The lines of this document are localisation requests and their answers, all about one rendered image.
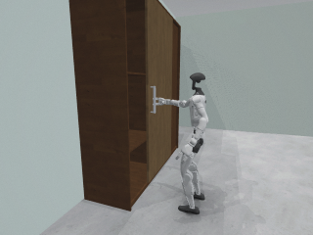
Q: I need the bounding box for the left robot upper arm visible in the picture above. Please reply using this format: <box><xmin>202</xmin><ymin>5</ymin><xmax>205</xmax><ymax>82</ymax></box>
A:
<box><xmin>192</xmin><ymin>95</ymin><xmax>209</xmax><ymax>124</ymax></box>

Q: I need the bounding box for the wardrobe door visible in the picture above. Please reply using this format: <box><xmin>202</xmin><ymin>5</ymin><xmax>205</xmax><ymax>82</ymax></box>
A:
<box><xmin>145</xmin><ymin>0</ymin><xmax>173</xmax><ymax>183</ymax></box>
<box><xmin>171</xmin><ymin>23</ymin><xmax>178</xmax><ymax>151</ymax></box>

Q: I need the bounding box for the robot head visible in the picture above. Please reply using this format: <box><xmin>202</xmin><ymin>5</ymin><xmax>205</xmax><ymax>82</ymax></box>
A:
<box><xmin>190</xmin><ymin>72</ymin><xmax>205</xmax><ymax>96</ymax></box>

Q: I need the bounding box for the handle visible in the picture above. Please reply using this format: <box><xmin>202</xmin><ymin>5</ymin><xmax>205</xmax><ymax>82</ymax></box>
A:
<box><xmin>150</xmin><ymin>86</ymin><xmax>156</xmax><ymax>114</ymax></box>

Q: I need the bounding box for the robot right hand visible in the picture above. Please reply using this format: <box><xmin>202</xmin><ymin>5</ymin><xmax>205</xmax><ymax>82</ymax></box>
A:
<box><xmin>156</xmin><ymin>98</ymin><xmax>165</xmax><ymax>106</ymax></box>

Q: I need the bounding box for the robot left foot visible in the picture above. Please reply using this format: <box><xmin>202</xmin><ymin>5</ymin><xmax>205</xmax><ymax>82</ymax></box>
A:
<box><xmin>178</xmin><ymin>205</ymin><xmax>200</xmax><ymax>214</ymax></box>

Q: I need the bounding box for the robot right forearm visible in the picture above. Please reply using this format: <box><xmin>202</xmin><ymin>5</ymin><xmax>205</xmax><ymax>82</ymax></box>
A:
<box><xmin>164</xmin><ymin>99</ymin><xmax>181</xmax><ymax>107</ymax></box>

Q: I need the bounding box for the robot left hand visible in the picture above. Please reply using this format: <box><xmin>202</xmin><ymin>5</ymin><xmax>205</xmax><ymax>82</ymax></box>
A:
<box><xmin>175</xmin><ymin>144</ymin><xmax>193</xmax><ymax>164</ymax></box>

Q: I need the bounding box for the robot left forearm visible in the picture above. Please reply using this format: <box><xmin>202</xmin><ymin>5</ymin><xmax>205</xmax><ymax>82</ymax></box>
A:
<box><xmin>188</xmin><ymin>117</ymin><xmax>207</xmax><ymax>148</ymax></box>

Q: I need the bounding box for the right robot upper arm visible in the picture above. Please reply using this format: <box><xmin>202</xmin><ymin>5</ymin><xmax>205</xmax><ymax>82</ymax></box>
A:
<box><xmin>179</xmin><ymin>98</ymin><xmax>191</xmax><ymax>108</ymax></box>

